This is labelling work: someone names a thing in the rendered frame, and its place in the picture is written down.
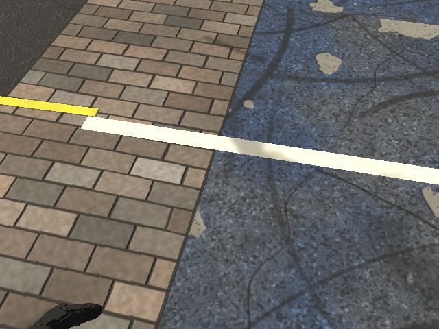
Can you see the robot left hand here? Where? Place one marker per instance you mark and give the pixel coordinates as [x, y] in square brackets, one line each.
[64, 316]

